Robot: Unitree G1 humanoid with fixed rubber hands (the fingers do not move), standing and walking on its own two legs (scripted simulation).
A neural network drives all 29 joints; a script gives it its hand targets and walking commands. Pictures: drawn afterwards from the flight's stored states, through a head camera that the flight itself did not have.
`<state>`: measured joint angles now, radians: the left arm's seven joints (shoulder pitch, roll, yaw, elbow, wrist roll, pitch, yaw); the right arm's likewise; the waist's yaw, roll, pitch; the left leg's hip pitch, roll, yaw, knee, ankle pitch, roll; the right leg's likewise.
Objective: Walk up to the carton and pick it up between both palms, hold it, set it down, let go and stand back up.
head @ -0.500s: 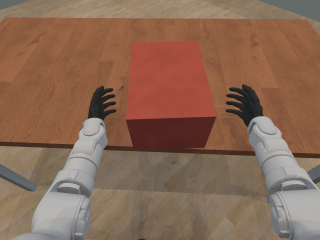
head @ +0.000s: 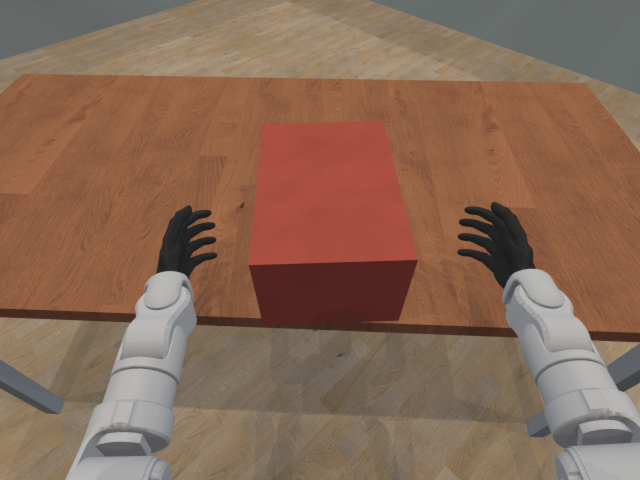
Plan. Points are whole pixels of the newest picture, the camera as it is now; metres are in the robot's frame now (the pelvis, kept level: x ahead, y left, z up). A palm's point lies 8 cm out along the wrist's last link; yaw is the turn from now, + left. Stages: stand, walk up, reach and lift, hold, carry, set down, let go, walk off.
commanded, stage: set down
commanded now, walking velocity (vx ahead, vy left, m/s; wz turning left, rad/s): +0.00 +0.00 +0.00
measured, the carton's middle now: (326, 216) +0.50 +0.05 +0.02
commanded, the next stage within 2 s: let go in 1.76 s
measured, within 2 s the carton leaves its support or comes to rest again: neither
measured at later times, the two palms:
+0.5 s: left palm (174, 331) +0.27 +0.21 +0.05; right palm (536, 353) +0.28 -0.21 +0.04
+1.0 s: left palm (170, 372) +0.24 +0.23 -0.01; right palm (525, 411) +0.23 -0.21 -0.01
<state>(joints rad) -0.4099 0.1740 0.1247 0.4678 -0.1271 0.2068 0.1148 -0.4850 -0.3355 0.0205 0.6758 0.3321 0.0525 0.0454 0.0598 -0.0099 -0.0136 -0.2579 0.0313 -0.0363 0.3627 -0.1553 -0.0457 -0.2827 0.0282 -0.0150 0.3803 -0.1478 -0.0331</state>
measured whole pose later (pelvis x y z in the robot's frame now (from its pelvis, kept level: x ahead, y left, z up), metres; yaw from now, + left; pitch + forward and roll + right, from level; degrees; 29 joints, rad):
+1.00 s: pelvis +0.02 +0.02 +0.00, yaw -4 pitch -2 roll +1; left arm 0.15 0.13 0.03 0.24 -0.09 0.11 0.12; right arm 0.16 -0.25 -0.01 0.35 0.17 -0.06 0.09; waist 0.06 0.00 0.05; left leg -0.08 0.02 0.04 0.30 -0.18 -0.02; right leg -0.14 0.02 0.06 0.35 -0.17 -0.01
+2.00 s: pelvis +0.04 +0.03 +0.00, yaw -3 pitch -6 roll -1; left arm 0.17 0.19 0.01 0.53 0.01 0.11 0.00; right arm 0.16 -0.18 -0.03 0.78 -0.02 -0.24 0.01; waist 0.01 0.01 0.10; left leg -0.03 0.03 0.02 0.42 -0.29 -0.01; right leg -0.05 0.03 0.04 0.39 -0.24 0.00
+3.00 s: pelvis -0.02 +0.04 -0.01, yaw -2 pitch -5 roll +0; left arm 0.36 0.23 0.00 0.87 0.02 -0.02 0.01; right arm 0.40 -0.23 -0.01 0.83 -0.01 -0.02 -0.01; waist 0.00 -0.01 0.01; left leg -0.21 -0.01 0.01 0.52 -0.23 0.02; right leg -0.23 -0.01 0.03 0.50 -0.20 0.03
